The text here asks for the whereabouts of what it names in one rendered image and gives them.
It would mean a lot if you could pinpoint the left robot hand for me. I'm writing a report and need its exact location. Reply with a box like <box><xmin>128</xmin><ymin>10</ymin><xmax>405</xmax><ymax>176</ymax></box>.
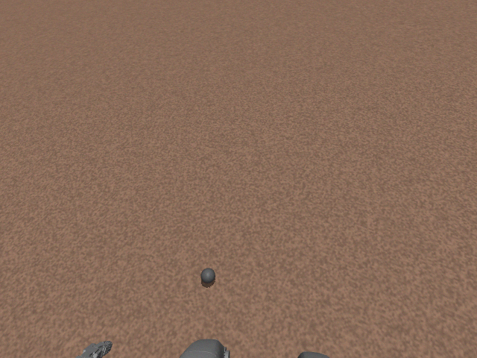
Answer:
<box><xmin>75</xmin><ymin>341</ymin><xmax>113</xmax><ymax>358</ymax></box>

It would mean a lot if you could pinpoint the ball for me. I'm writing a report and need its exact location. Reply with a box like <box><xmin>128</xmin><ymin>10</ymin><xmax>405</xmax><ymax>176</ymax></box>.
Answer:
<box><xmin>201</xmin><ymin>268</ymin><xmax>215</xmax><ymax>283</ymax></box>

